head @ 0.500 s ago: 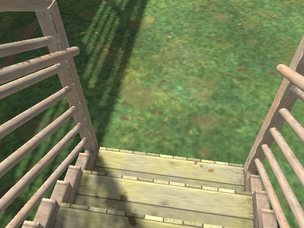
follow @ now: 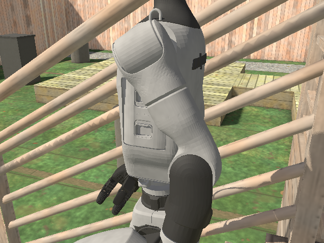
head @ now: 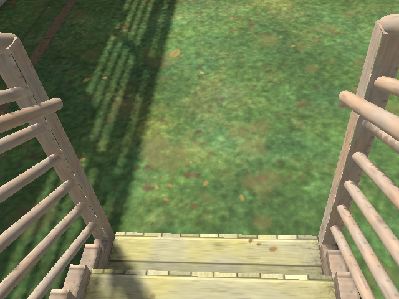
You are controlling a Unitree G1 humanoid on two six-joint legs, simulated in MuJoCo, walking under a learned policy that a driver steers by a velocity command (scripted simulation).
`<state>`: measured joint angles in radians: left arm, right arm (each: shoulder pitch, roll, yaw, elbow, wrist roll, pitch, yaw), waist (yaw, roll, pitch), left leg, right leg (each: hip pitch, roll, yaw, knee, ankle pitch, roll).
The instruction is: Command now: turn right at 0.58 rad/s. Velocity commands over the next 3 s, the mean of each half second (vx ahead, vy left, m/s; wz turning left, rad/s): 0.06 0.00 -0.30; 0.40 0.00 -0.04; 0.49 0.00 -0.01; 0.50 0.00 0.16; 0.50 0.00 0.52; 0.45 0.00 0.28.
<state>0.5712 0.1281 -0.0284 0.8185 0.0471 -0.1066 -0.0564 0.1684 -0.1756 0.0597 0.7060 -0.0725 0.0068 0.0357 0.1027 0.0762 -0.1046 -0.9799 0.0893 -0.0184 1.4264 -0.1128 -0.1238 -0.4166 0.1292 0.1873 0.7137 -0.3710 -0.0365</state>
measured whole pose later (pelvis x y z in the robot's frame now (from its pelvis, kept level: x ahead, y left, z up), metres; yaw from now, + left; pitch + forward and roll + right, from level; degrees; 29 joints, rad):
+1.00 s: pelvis +0.18 +0.03 -0.01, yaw -8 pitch +4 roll -1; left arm 0.44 0.14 0.00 0.88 0.09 -0.09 -0.04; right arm 0.16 -0.22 -0.03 0.89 -0.10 -0.08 0.07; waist 0.07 0.04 -0.08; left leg -0.69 0.07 -0.06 0.76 0.34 0.05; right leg -0.27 0.06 -0.09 0.74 -0.54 -0.08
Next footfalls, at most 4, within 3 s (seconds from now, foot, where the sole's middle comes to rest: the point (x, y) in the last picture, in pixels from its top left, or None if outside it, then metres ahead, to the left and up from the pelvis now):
0.16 left None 0.10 0.18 -0.75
0.72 right None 0.12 -0.04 -0.75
1.20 left None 0.39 0.12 -0.92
1.64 right None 0.64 -0.13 -1.09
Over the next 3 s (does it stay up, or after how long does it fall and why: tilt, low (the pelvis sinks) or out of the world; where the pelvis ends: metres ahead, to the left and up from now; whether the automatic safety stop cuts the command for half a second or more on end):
stays up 1.24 0.18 -0.65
